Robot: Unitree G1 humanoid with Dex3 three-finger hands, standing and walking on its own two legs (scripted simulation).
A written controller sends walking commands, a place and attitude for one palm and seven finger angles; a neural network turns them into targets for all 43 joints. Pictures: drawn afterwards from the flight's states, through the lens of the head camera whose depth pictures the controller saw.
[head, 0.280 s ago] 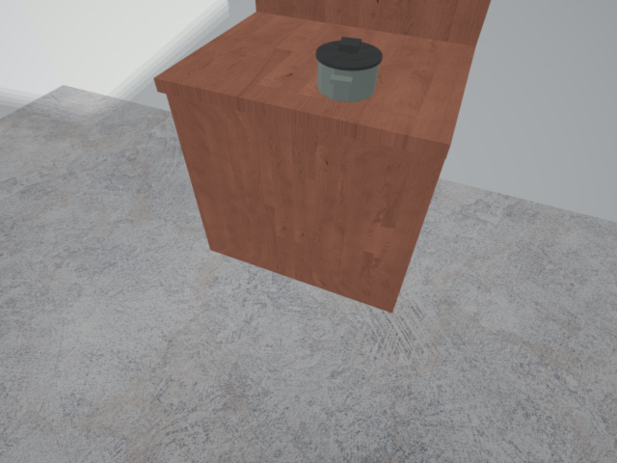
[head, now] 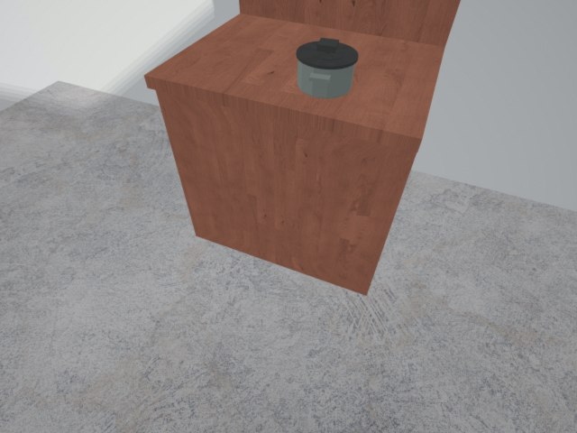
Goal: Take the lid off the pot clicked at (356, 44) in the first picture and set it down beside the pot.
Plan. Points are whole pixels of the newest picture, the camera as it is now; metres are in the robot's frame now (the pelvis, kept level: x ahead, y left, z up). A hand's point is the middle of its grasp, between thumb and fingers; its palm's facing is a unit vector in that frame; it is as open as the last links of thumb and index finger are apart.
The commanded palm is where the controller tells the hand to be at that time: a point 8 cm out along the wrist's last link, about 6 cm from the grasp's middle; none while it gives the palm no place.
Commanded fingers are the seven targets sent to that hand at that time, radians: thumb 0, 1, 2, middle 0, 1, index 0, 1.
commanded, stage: look at it before walking up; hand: left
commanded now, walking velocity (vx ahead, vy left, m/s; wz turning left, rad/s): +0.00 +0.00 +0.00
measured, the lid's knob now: (328, 45) +1.01 -0.04 +0.11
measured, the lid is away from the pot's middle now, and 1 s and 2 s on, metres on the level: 0.00 0.00 0.00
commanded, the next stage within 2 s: walk to a spot facing it in 0.36 s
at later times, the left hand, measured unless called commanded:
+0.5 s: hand out of the picture +0.06 +0.23 -0.16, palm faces -0.01 -0.95 -0.30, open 7.3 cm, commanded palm none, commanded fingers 0.00 0.90 0.90 -0.20 -0.30 -0.20 -0.30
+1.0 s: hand out of the picture +0.14 +0.23 -0.17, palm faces +0.24 -0.95 -0.19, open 7.3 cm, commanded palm none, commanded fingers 0.00 0.90 0.90 -0.20 -0.30 -0.20 -0.30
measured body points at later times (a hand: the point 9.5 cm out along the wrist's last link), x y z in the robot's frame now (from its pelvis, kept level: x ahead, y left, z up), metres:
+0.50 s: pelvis +0.02 +0.00 +0.00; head +0.02 +0.00 +0.45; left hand +0.06 +0.28 -0.14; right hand +0.07 -0.27 -0.15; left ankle +0.02 +0.12 -0.74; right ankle +0.02 -0.12 -0.74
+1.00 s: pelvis +0.12 +0.03 +0.00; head +0.15 +0.04 +0.44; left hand +0.13 +0.28 -0.15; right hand +0.11 -0.20 -0.15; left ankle +0.05 +0.12 -0.74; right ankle +0.21 -0.10 -0.69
